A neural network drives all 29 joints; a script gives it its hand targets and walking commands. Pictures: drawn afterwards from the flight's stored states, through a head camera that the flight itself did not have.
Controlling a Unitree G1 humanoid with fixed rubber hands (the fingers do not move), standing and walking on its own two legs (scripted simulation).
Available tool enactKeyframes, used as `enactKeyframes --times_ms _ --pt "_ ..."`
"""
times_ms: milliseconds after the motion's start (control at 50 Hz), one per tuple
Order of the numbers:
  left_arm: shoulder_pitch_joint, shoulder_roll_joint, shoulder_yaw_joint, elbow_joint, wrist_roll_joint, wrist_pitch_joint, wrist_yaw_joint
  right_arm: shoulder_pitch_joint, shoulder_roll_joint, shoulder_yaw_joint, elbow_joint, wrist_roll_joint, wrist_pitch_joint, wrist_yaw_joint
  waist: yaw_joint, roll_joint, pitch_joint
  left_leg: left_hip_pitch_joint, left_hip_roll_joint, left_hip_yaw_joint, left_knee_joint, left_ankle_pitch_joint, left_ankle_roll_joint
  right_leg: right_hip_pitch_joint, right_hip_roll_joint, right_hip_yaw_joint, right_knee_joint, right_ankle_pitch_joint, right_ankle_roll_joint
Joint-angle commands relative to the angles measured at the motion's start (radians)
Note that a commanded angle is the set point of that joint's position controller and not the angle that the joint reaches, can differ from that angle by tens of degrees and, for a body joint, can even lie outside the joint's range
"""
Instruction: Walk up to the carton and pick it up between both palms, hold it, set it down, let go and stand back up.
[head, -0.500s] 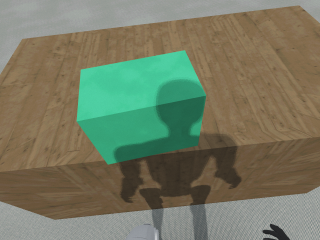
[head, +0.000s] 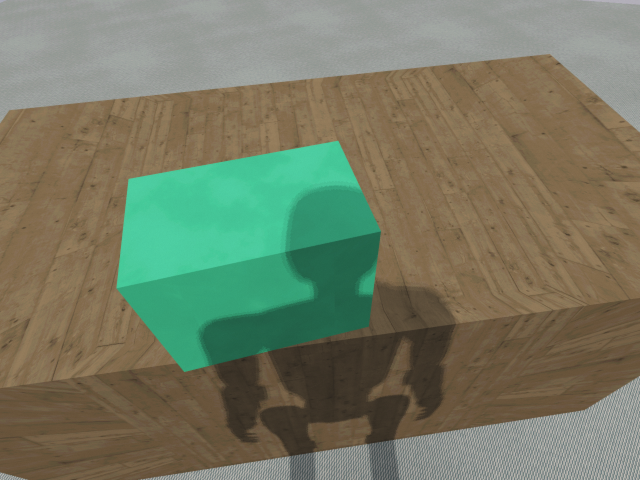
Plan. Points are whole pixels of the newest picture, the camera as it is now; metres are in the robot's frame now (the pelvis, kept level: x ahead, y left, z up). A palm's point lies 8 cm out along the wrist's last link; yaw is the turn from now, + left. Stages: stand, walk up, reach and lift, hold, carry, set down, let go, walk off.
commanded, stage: walk up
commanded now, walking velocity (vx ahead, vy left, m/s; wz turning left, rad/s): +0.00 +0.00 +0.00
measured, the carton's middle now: (259, 259) +0.39 +0.12 +0.04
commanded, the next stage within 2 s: none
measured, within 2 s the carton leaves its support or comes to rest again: neither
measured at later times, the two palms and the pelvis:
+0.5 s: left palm out of the picture -0.02 +0.17 -0.15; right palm out of the picture -0.01 -0.23 -0.15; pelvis +0.01 -0.03 +0.00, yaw +0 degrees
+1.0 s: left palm out of the picture -0.06 +0.24 -0.13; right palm out of the picture +0.03 -0.25 -0.16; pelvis +0.00 -0.01 +0.00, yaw +5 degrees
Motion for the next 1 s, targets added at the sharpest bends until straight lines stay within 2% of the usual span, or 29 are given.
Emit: enactKeyframes --times_ms 0,300,780,800,820,840,860,880,900,920,940,980 --pt "0.067 0.079 0.015 0.000 -0.004 -0.014 0.006 0.046 -0.071 -0.007 -0.007 -0.002 -0.017 -0.002 0.003 -0.020 -0.007 0.023 0.121 -0.102 -0.042 0.197 0.009 -0.019 -0.075 0.065 -0.067 0.185 -0.046" --pt "0.092 0.056 0.008 0.042 -0.005 -0.010 0.010 0.125 -0.048 0.014 0.063 -0.002 -0.005 -0.014 -0.004 -0.005 0.045 -0.004 0.128 -0.091 -0.025 0.173 -0.019 -0.026 -0.064 0.066 -0.078 0.224 -0.061" --pt "0.120 0.031 0.005 0.058 -0.005 -0.012 0.011 0.141 -0.021 0.025 0.096 -0.002 -0.002 -0.019 -0.004 0.006 0.051 -0.017 0.138 -0.083 -0.015 0.138 -0.035 -0.036 -0.048 0.070 -0.088 0.206 -0.072" --pt "0.190 0.266 0.086 0.001 0.020 -0.005 0.052 0.031 -0.209 -0.043 0.042 0.012 0.031 -0.012 0.111 0.134 0.094 -0.423 0.045 0.003 0.325 -0.020 -0.084 0.220 -0.279 0.230 -0.020 0.353 -0.124" --pt "0.240 0.310 0.099 0.026 0.006 0.007 0.074 0.022 -0.161 -0.037 0.004 -0.012 0.050 -0.005 0.101 0.013 0.059 -0.545 0.049 0.022 0.569 -0.383 -0.101 0.237 -0.472 0.350 -0.035 0.529 -0.212" --pt "0.248 0.295 0.099 0.015 0.009 0.013 0.080 0.006 -0.118 -0.036 -0.023 -0.029 0.066 -0.001 0.088 -0.027 0.031 -0.514 0.100 -0.052 0.753 -0.398 -0.101 0.105 -0.543 0.350 -0.055 0.525 -0.278" --pt "0.217 0.247 0.100 -0.002 0.013 0.015 0.075 -0.032 -0.070 -0.030 -0.048 -0.033 0.074 0.005 0.087 -0.046 0.051 -0.475 0.115 -0.087 0.840 -0.355 -0.101 -0.023 -0.498 0.275 -0.096 0.418 -0.276" --pt "0.176 0.194 0.095 -0.014 0.019 0.016 0.068 -0.051 -0.042 -0.031 -0.068 -0.033 0.072 0.011 0.066 -0.078 0.056 -0.464 0.125 -0.116 0.882 -0.284 -0.091 -0.075 -0.419 0.205 -0.105 0.283 -0.231" --pt "0.119 0.144 0.085 -0.035 0.026 0.013 0.062 -0.046 -0.050 -0.039 -0.079 -0.027 0.068 0.015 0.041 -0.129 0.059 -0.450 0.122 -0.122 0.887 -0.226 -0.090 -0.114 -0.354 0.138 -0.099 0.216 -0.178" --pt "0.090 0.127 0.080 -0.050 0.029 0.011 0.058 -0.036 -0.065 -0.048 -0.089 -0.026 0.068 0.018 0.029 -0.168 0.056 -0.459 0.114 -0.119 0.885 -0.180 -0.093 -0.120 -0.323 0.100 -0.088 0.210 -0.150" --pt "0.080 0.127 0.078 -0.059 0.029 0.010 0.052 -0.024 -0.070 -0.053 -0.094 -0.030 0.070 0.020 0.025 -0.183 0.053 -0.475 0.098 -0.101 0.869 -0.152 -0.101 -0.108 -0.308 0.073 -0.074 0.255 -0.144" --pt "0.094 0.150 0.078 -0.061 0.032 0.002 0.048 -0.039 -0.075 -0.056 -0.124 -0.028 0.074 0.026 0.023 -0.200 0.040 -0.499 0.096 -0.082 0.764 -0.142 -0.116 -0.059 -0.315 0.049 -0.040 0.413 -0.156"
